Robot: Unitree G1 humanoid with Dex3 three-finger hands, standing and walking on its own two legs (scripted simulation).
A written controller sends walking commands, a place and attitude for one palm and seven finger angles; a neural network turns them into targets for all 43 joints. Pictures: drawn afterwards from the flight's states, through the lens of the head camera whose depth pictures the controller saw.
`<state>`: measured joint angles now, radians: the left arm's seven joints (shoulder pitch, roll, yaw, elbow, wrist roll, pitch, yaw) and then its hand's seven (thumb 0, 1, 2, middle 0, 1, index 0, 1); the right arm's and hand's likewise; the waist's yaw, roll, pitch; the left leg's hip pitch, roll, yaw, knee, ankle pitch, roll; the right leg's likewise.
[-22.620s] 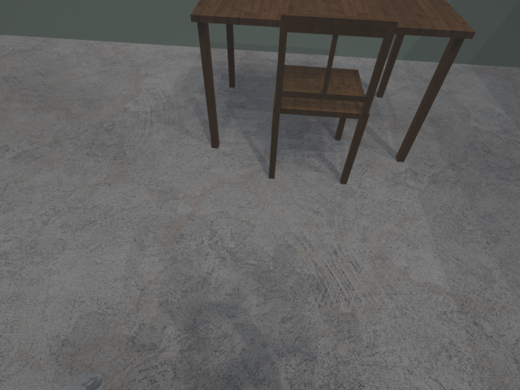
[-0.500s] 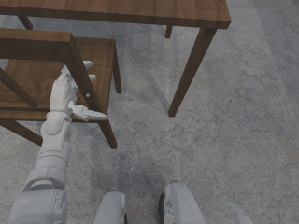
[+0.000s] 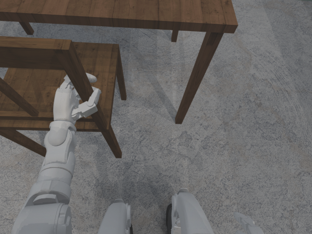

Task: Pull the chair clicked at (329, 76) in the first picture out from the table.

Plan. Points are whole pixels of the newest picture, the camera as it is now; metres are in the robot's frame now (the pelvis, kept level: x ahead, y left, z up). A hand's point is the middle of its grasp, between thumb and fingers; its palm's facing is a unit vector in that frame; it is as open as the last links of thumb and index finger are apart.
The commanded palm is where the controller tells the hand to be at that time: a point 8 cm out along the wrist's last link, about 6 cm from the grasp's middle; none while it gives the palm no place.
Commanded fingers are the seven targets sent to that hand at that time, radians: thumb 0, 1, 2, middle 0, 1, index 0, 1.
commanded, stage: hook a spindle and tug to test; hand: left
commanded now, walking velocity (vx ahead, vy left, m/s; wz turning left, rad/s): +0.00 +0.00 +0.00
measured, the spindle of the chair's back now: (11, 93) +0.47 +0.36 +0.00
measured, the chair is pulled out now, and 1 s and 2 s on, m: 0.00 0.04 0.16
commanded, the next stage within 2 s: step backward, pulling the chair out in 0.54 s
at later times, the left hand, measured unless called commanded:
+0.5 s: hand (89, 115) +0.40 +0.15 +0.02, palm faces -0.05 -1.00 -0.02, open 6.1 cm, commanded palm +0.37 +0.20 +0.02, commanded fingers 0.00 0.90 0.90 -0.50 -1.45 -0.50 -1.45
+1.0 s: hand (92, 113) +0.39 +0.14 +0.04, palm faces +0.02 -1.00 -0.08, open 5.8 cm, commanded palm +0.37 +0.19 +0.03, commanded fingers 0.00 0.90 0.90 -0.50 -1.45 -0.50 -1.45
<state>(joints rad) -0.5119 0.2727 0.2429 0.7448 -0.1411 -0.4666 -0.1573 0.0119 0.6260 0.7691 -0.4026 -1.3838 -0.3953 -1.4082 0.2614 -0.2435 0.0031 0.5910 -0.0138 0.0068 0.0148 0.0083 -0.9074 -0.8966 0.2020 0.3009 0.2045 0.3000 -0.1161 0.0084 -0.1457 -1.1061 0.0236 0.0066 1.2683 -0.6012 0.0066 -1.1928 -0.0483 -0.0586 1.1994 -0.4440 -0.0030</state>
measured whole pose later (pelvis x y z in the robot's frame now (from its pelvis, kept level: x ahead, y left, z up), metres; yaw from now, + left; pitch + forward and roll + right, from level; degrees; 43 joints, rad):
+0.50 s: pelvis +0.01 +0.00 +0.00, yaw +0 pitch +25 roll -1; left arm -0.32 0.23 0.18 0.55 -0.16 -0.45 -0.17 0.02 0.64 0.81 -0.38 -1.42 -0.35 -1.44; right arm 0.23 -0.24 -0.01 0.56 -0.01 -0.01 0.01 0.01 -0.91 -0.90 0.20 0.30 0.20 0.30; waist -0.08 0.01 -0.16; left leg -1.07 0.02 0.00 1.26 -0.62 0.01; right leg -1.16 -0.05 -0.06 1.20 -0.47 0.00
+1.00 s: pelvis +0.02 +0.01 +0.09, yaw +0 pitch +13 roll -1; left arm -0.43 0.19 0.06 0.88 -0.08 -0.24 0.07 0.10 0.64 0.74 -0.30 -1.08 -0.48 -1.44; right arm 0.27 -0.23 0.01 0.59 0.03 0.14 -0.12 0.01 -0.90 -0.90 0.20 0.30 0.21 0.30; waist -0.08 -0.02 -0.02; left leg -0.56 0.01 0.02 0.73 -0.39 0.02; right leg -0.64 -0.04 -0.06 0.67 -0.23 0.02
